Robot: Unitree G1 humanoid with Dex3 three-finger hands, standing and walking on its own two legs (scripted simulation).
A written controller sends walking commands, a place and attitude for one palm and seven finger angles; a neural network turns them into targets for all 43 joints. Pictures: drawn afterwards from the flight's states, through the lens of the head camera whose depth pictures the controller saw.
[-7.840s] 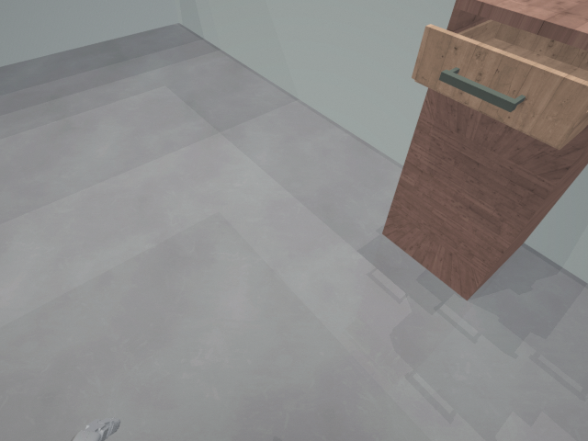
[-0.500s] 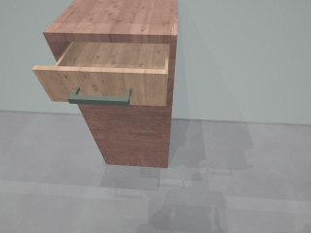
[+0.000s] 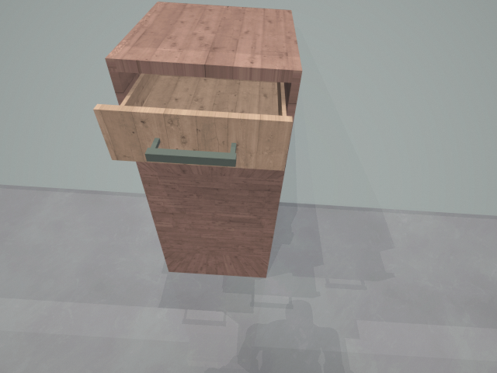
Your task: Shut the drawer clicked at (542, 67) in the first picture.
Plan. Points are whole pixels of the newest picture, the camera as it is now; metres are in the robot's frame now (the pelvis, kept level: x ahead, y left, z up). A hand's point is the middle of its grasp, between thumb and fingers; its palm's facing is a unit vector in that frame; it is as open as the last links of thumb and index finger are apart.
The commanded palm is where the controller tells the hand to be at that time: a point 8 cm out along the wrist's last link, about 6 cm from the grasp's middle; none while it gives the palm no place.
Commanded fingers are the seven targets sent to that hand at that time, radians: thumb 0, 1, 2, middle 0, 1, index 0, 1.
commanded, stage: shuffle to correct the standing spot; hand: left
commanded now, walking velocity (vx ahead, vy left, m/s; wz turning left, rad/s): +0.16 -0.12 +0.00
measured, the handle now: (193, 151) +0.50 +0.15 +0.09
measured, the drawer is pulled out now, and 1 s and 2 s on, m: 0.15 0.15 0.15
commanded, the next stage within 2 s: come to a stop and stand still in 0.30 s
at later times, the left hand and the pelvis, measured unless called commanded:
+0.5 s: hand out of the picture +0.00 +0.12 -0.18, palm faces +0.10 -0.99 -0.14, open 7.4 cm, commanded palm none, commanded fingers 0.00 0.90 0.90 -0.20 -0.30 -0.20 -0.30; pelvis +0.05 -0.03 -0.01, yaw +0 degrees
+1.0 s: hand out of the picture +0.07 +0.17 -0.17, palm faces +0.02 -0.95 -0.30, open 7.4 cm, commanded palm none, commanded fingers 0.00 0.90 0.90 -0.20 -0.30 -0.20 -0.30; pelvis +0.03 -0.03 -0.01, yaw -2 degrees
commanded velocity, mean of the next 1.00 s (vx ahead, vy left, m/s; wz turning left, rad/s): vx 0.00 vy -0.04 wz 0.00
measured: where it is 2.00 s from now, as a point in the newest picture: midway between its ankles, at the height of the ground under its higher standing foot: outside the picture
